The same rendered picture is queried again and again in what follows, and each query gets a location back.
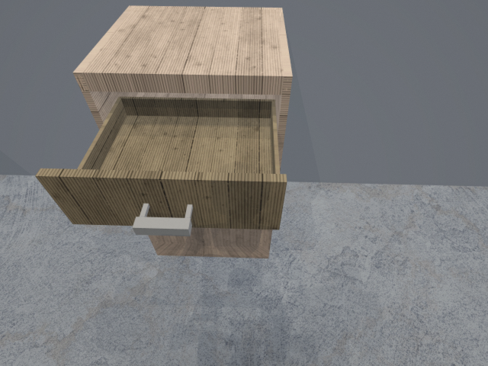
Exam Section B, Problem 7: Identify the handle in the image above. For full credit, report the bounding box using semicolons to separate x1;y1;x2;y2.
133;204;193;236

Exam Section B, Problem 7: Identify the cabinet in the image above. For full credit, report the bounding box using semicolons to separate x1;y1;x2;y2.
73;5;293;258

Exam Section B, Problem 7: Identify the drawer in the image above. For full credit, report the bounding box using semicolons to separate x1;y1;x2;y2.
35;97;287;230

